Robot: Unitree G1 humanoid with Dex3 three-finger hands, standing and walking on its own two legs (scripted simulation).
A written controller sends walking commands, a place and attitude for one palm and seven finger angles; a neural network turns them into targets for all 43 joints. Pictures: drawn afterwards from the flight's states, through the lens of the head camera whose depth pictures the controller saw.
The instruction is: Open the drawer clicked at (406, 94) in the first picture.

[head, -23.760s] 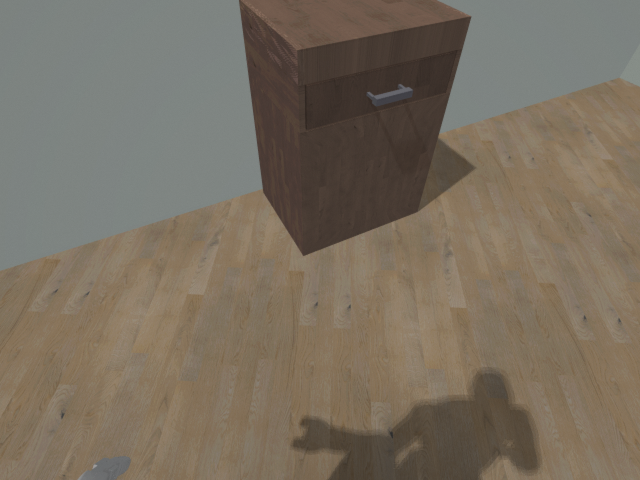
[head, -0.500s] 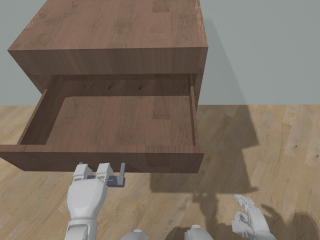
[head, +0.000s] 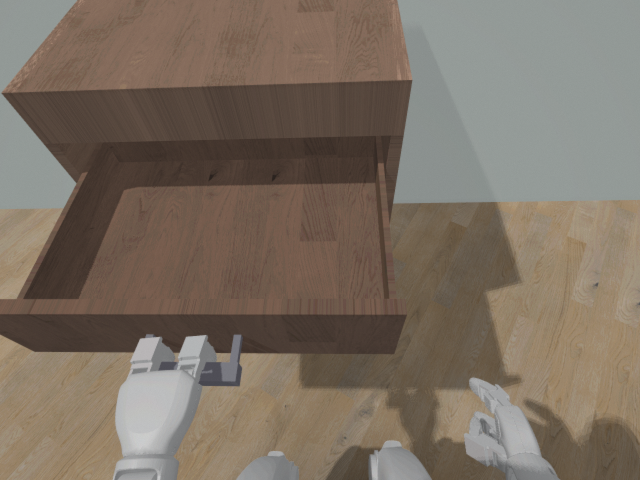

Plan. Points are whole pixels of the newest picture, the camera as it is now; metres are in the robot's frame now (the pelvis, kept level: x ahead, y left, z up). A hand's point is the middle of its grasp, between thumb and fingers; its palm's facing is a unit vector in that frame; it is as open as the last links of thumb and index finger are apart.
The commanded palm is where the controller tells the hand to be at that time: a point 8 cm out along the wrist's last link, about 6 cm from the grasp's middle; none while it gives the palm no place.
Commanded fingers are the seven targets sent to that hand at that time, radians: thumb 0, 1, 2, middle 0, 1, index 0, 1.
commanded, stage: open the thumb to release the handle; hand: left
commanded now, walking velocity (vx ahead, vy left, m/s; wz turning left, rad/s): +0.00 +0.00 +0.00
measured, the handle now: (189, 357) +0.27 +0.19 -0.02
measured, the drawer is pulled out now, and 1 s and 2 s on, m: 0.30 0.29 0.29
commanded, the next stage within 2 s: lift the hand off the handle in 0.42 s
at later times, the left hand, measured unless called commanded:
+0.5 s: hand (180, 407) +0.21 +0.20 -0.04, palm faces +0.00 -0.06 -1.00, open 13.1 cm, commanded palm +0.19 +0.20 +0.01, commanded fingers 0.00 -0.50 0.30 -0.30 -1.20 -0.30 -1.20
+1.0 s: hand (182, 390) +0.23 +0.20 -0.04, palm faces -0.02 -0.06 -1.00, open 13.7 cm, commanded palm +0.21 +0.20 +0.02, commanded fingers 0.00 -0.50 0.30 -0.30 -1.20 -0.30 -1.20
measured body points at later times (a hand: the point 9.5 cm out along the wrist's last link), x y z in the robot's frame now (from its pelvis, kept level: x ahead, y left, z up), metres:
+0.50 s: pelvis -0.01 +0.00 +0.01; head +0.06 -0.03 +0.45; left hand +0.21 +0.20 +0.01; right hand +0.19 -0.23 -0.11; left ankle -0.02 +0.12 -0.65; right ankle +0.03 -0.09 -0.65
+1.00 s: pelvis -0.02 +0.00 +0.01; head +0.04 -0.03 +0.46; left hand +0.23 +0.20 +0.02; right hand +0.17 -0.22 -0.11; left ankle -0.02 +0.12 -0.65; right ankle +0.03 -0.09 -0.65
